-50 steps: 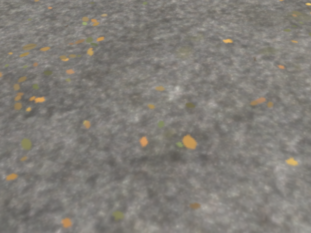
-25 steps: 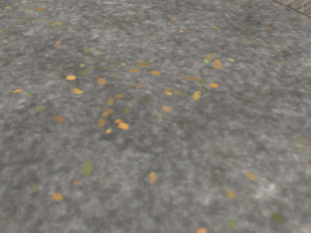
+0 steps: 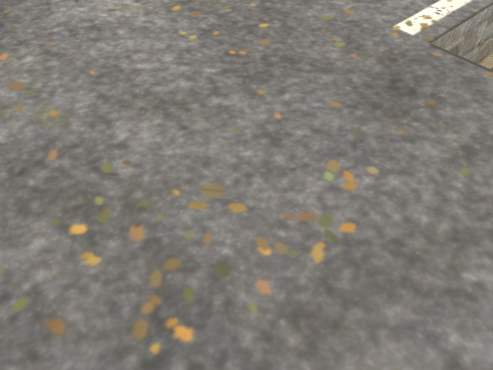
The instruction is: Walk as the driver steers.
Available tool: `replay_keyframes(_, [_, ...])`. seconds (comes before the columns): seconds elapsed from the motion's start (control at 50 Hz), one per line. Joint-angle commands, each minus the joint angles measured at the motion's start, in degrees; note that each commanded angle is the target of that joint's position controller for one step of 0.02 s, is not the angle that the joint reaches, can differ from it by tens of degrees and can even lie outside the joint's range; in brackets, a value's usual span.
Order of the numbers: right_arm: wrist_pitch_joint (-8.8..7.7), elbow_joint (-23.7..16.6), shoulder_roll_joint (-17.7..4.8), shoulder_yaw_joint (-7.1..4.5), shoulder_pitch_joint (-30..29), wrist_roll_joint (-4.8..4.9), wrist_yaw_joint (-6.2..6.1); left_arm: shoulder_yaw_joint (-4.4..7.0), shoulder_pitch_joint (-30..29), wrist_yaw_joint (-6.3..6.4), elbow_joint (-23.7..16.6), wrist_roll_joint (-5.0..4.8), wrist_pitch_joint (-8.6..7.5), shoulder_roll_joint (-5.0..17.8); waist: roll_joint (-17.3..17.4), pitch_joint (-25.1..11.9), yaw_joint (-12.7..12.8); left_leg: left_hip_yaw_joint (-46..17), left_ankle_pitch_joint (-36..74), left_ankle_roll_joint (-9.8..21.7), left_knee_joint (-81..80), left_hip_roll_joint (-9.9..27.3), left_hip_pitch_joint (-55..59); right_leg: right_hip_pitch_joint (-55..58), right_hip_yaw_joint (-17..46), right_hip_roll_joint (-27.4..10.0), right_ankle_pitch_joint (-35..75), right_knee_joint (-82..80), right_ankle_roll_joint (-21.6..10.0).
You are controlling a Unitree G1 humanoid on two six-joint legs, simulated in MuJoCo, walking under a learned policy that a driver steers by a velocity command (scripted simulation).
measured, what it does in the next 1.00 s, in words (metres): walks ahead, turning left: right foot, then left foot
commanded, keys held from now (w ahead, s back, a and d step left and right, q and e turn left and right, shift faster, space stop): q+shift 1.00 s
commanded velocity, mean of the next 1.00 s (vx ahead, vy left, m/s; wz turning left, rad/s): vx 0.24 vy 0.00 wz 0.63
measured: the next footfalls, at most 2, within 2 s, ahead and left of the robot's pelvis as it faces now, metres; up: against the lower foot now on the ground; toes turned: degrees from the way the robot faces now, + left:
right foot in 0.16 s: +0.41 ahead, -0.11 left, +0.00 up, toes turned -3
left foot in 0.66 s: +0.39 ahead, +0.13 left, +0.00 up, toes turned +26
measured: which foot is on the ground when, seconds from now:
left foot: down 0.00-0.16, up 0.18-0.64, down 0.66-1.00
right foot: up 0.00-0.14, down 0.16-0.66, up 0.68-1.00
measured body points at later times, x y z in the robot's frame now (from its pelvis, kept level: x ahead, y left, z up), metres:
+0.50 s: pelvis +0.29 -0.03 +0.01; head +0.34 -0.01 +0.45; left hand +0.40 +0.26 -0.11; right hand +0.48 -0.28 -0.10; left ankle +0.35 +0.13 -0.67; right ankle +0.37 -0.11 -0.73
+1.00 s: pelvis +0.37 +0.03 +0.01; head +0.40 +0.09 +0.45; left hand +0.38 +0.38 -0.09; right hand +0.68 -0.11 -0.05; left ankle +0.36 +0.11 -0.73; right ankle +0.52 -0.08 -0.69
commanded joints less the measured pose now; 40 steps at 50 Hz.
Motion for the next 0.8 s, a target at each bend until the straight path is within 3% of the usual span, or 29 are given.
replay_keyframes(0.02, [-1.41,-3.6,-6.1,-0.77,-4.4,0.19,-1.54,-0.15,-5.4,-1.35,-4.2,1.31,-1.54,0.9,1.7,9.3,0.8,0.2,33.4,-1.5,-10.1,12.8,-13.7,6.8,-5.3,2.2,10.6,-11.6,-0.6])
replay_keyframes(0.06, [-0.11,-0.7,-7.4,-0.58,1.8,1.35,-2.64,-1.06,-11.6,-3.04,-7.4,2.60,-3.04,-1.5,0.7,10.5,-0.9,-0.5,45.0,-1.0,-7.7,14.5,-11.1,10.8,-10.2,6.0,11.1,-23.1,-1.5])
replay_keyframes(0.1, [1.53,1.0,-11.3,-1.02,3.5,2.38,-3.56,-0.56,-10.4,-4.47,-8.7,2.96,-3.97,-0.3,5.3,6.9,1.6,-3.3,61.1,0.4,-2.7,16.8,-3.3,15.7,-12.6,9.9,7.1,-28.3,-2.4])
replay_keyframes(0.12, [2.27,1.2,-12.9,-1.29,2.5,2.17,-3.81,0.32,-6.2,-4.38,-8.0,2.91,-3.88,2.0,7.7,3.6,4.6,-5.4,67.2,0.8,1.4,17.7,1.2,19.2,-12.2,11.5,3.8,-29.5,-3.0])
replay_keyframes(0.14, [3.01,1.1,-13.9,-1.43,0.1,1.37,-3.57,1.58,1.6,-3.69,-6.1,2.64,-3.51,5.2,9.3,-0.8,9.2,-7.4,70.3,1.1,9.5,17.8,4.6,24.9,-10.3,12.0,1.8,-30.3,-4.0])
replay_keyframes(0.16, [3.60,0.5,-14.4,-1.44,-5.1,1.46,-3.03,2.48,11.5,-2.45,-3.5,3.05,-3.12,7.5,10.0,-4.7,15.8,-7.2,68.7,0.1,22.0,16.2,2.6,34.9,-7.6,9.8,8.0,-35.4,-5.7])
replay_keyframes(0.18, [3.34,-1.0,-10.5,-0.37,-4.9,1.27,-2.76,3.10,17.2,-0.77,-2.0,4.53,-2.22,12.5,4.8,-13.9,16.3,-8.1,42.9,-1.9,41.0,10.6,-7.3,52.5,0.1,0.0,31.1,-27.9,-6.4])
replay_keyframes(0.2, [2.97,1.1,1.9,2.58,13.7,2.19,-1.02,2.43,14.5,-0.80,-3.0,7.65,-3.29,14.2,-13.7,-26.5,5.0,-19.0,-20.1,-4.5,68.6,-0.9,-30.3,76.5,23.4,-18.7,51.7,-21.1,-19.1])
replay_keyframes(0.22, [2.39,1.1,-9.3,0.41,7.8,4.22,-0.74,2.35,13.8,-0.72,-6.0,6.93,-2.78,10.2,-5.4,-35.5,10.8,-26.4,-18.9,-4.2,72.1,0.1,-30.5,73.2,25.2,-16.8,40.1,-28.2,-19.3])
replay_keyframes(0.24, [3.14,-3.2,-11.8,-0.90,-2.3,5.49,-1.19,1.79,7.6,-0.42,-7.0,5.69,-2.51,8.4,-3.4,-24.4,9.7,-23.0,-14.9,-4.7,68.4,4.0,-34.9,64.0,16.2,-15.2,31.9,-32.3,-16.4])
replay_keyframes(0.26, [4.14,-4.0,-9.8,-0.66,-5.2,4.87,-2.11,1.35,3.1,-0.17,-5.8,3.76,-2.19,5.9,2.6,-14.7,6.5,-19.0,-10.7,-5.6,62.7,7.2,-37.8,54.2,10.6,-12.3,23.1,-36.2,-13.3])
replay_keyframes(0.28, [5.32,-3.2,-9.1,-1.00,-4.9,3.82,-2.49,0.88,1.6,0.09,-5.7,3.67,-2.27,4.2,1.9,-8.8,5.2,-17.7,-8.4,-6.5,61.7,8.5,-35.4,44.4,5.8,-10.8,22.6,-38.5,-11.8])
replay_keyframes(0.3, [6.80,-2.5,-7.8,-1.30,-1.0,3.81,-2.39,0.85,-0.6,0.14,-5.8,4.55,-2.35,4.2,-0.4,-7.5,2.1,-17.7,-6.7,-7.6,61.1,10.3,-30.3,37.4,2.2,-10.2,18.7,-41.4,-11.7])
replay_keyframes(0.32, [8.14,-2.2,-7.1,-1.43,0.8,3.97,-2.60,0.95,-3.2,-0.09,-6.0,4.89,-2.41,4.2,-1.4,-6.0,0.6,-16.5,-6.7,-8.3,59.8,11.0,-27.9,31.9,-0.6,-9.6,13.6,-44.2,-11.9])
replay_keyframes(0.36, [9.82,-3.7,-5.8,-1.51,-0.2,3.84,-3.43,1.24,-7.0,0.02,-5.9,5.01,-2.64,4.5,-2.4,-3.8,-0.7,-14.9,-6.5,-9.1,55.3,12.5,-29.4,27.4,-6.1,-9.3,10.1,-47.1,-12.4])
replay_keyframes(0.4, [10.36,-6.0,-6.2,-1.59,-3.6,3.02,-3.68,2.00,-8.0,0.88,-5.6,4.72,-2.27,6.2,-2.8,-4.3,-0.3,-14.5,-2.0,-9.3,49.5,14.2,-32.5,29.2,-9.0,-10.0,7.0,-48.1,-13.0])
replay_keyframes(0.48, [10.32,-7.8,-7.2,-2.03,-7.5,2.50,-2.35,2.48,-11.0,2.37,-6.0,4.12,-0.20,7.1,-1.5,-6.3,0.8,-11.7,9.5,-7.9,39.0,14.3,-31.5,33.6,-14.4,-10.1,-1.3,-47.9,-12.1])
replay_keyframes(0.58, [11.31,-11.0,-8.7,-3.18,-12.4,2.82,-0.42,3.26,-11.4,1.57,-5.0,2.43,2.31,8.3,-2.8,-4.6,2.2,-6.9,6.0,-4.8,28.7,12.2,-30.8,41.7,-17.0,-12.8,-2.9,-43.5,-8.8])
replay_keyframes(0.62, [11.42,-11.8,-8.6,-3.70,-11.6,2.86,-0.03,3.62,-12.3,1.14,-4.4,1.33,3.02,8.6,-3.0,-4.4,0.9,-5.3,4.2,-2.7,22.8,10.9,-28.6,44.1,-17.8,-13.9,-0.9,-38.9,-6.1])
replay_keyframes(0.64, [11.21,-11.5,-8.8,-4.15,-9.4,2.70,-0.25,3.62,-12.3,1.01,-3.8,0.63,3.39,7.8,-1.7,-4.4,-0.4,-4.7,7.9,-1.0,17.4,9.5,-25.0,43.4,-19.5,-12.6,-1.0,-33.9,-3.6])
replay_keyframes(0.66, [10.69,-10.5,-12.0,-5.64,-5.1,2.08,-1.07,3.55,-9.5,0.71,-2.5,0.58,3.69,6.4,4.4,-4.0,-1.6,-9.3,19.4,2.0,10.6,8.7,-18.6,39.4,-21.4,-8.1,-4.7,-23.2,-0.1])
replay_keyframes(0.68, [10.05,-11.0,-20.7,-7.95,-2.9,1.79,-2.24,3.23,-10.4,0.68,-4.8,2.74,3.59,5.0,21.7,-1.9,-0.4,-29.8,49.4,8.6,6.7,19.2,-10.8,23.3,-23.1,0.7,-30.2,-4.5,4.9])
replay_keyframes(0.7, [8.24,-12.7,-22.1,-7.30,-4.0,-0.42,-1.67,2.64,-14.4,1.00,-8.1,4.23,3.08,3.7,22.4,-7.8,1.3,-47.7,44.2,18.9,4.7,24.7,-5.0,9.2,-10.4,9.1,-45.5,9.3,7.4])
replay_keyframes(0.72, [6.42,-13.2,-20.2,-7.00,-4.6,-0.09,-0.71,3.04,-16.3,1.04,-7.8,3.56,2.63,5.7,13.1,-11.2,-0.3,-45.7,38.6,18.4,2.9,25.1,-2.3,5.7,-3.2,8.7,-43.1,13.3,6.3])
replay_keyframes(0.74, [5.43,-13.2,-19.0,-6.67,-6.0,1.06,-0.79,3.03,-17.5,1.31,-7.9,2.62,2.06,5.3,9.2,-10.0,0.6,-42.1,35.2,15.5,3.1,22.8,-2.0,4.1,-1.2,8.5,-37.8,12.3,4.6])
replay_keyframes(0.76, [5.49,-13.7,-16.7,-6.13,-8.6,2.65,-1.32,3.15,-16.8,1.88,-6.8,3.03,1.76,5.2,5.6,-8.7,2.1,-38.4,32.9,12.4,3.9,20.4,-3.2,3.9,-0.1,7.3,-33.1,9.3,4.2])
replay_keyframes(0.78, [6.16,-14.6,-14.4,-5.37,-11.6,3.48,-2.17,3.49,-16.6,2.27,-6.6,3.54,1.66,6.2,5.9,-8.5,3.3,-36.2,31.6,10.7,4.1,19.1,-5.8,5.7,0.7,6.8,-29.8,6.1,4.1])
replay_keyframes(0.8, [6.83,-15.7,-13.2,-4.93,-12.6,3.28,-2.94,3.63,-16.6,2.06,-6.5,3.41,1.65,6.3,7.3,-9.3,3.9,-35.1,32.1,9.7,4.2,17.7,-7.4,8.6,0.8,7.3,-27.8,4.2,4.2])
